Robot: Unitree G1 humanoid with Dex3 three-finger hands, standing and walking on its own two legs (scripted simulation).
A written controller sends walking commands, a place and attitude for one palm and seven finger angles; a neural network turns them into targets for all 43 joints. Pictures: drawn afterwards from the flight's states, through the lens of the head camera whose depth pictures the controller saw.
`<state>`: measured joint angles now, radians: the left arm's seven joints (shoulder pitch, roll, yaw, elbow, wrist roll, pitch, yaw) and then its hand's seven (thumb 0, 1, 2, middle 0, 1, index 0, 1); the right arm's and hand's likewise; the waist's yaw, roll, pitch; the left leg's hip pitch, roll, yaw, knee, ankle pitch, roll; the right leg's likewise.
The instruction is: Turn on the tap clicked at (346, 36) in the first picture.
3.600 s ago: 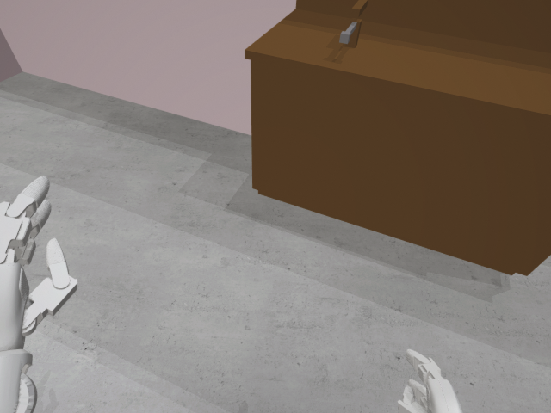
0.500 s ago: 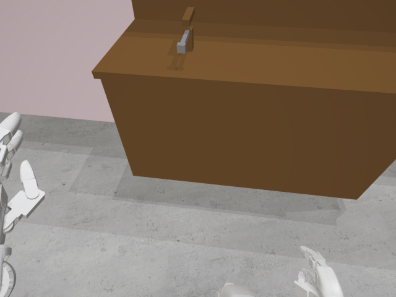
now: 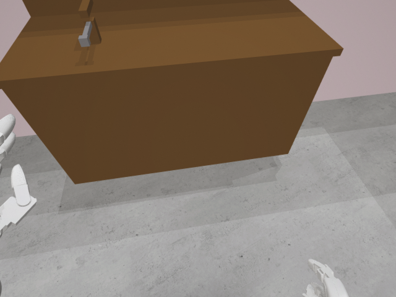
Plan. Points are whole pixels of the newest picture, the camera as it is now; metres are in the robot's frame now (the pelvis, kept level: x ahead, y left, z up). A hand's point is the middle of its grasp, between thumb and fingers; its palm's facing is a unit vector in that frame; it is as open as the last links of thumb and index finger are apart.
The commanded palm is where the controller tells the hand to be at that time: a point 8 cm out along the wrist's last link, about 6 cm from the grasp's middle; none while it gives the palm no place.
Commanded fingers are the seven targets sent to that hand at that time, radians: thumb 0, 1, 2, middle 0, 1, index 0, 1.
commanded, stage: turn to face it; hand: left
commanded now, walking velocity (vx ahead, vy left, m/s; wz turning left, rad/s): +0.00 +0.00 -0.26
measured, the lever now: (84, 40) +0.84 +0.42 +0.09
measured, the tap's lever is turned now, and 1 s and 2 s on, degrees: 0 0 0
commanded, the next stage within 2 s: take the last steps up to it in 0.16 s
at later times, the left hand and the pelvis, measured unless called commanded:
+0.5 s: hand (74, 217) +0.19 +0.17 +0.18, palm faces +0.26 -0.82 -0.50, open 7.4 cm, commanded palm +0.14 +0.23 +0.18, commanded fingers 0.00 0.90 0.90 -0.20 -0.30 -0.20 -0.30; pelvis -0.04 -0.03 +0.01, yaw -5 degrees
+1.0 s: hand (54, 198) +0.22 +0.21 +0.17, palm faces +0.37 -0.82 -0.43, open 7.4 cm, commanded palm +0.17 +0.27 +0.18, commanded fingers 0.00 0.90 0.90 -0.20 -0.30 -0.20 -0.30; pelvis +0.00 -0.01 -0.01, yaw -2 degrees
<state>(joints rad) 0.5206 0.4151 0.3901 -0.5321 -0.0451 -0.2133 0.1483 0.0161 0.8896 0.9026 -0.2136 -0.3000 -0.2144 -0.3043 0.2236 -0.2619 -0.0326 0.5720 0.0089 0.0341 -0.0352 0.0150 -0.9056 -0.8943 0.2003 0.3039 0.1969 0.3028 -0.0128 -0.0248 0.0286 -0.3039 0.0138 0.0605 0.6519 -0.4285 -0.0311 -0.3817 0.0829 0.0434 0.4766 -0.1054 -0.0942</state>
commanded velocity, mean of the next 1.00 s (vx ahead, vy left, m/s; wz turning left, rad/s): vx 0.23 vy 0.11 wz -0.03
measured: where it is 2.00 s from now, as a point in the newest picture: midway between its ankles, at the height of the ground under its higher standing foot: (179, 296)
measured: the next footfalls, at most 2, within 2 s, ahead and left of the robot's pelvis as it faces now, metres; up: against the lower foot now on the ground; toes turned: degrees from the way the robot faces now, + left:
left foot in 0.04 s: +0.03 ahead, +0.14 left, +0.00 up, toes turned +4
right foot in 0.24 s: +0.04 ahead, -0.11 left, +0.00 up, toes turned -8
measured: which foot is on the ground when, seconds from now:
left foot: up 0.00-0.02, down 0.04-0.26, up 0.28-0.66, down 0.68-0.88, up 0.90-1.00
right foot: down 0.00-0.06, up 0.08-0.22, down 0.24-1.00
